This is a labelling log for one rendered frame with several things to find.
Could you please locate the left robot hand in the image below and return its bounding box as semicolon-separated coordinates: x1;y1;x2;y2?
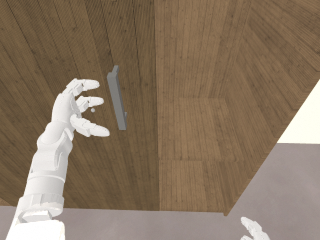
51;78;110;137

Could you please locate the robot left forearm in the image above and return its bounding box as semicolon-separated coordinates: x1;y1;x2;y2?
5;121;74;240

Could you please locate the handle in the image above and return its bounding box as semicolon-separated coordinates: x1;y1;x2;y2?
107;65;128;130

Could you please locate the right robot hand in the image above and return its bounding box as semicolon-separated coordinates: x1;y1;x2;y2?
240;217;270;240

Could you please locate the robot left upper arm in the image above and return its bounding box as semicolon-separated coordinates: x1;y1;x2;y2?
8;220;65;240

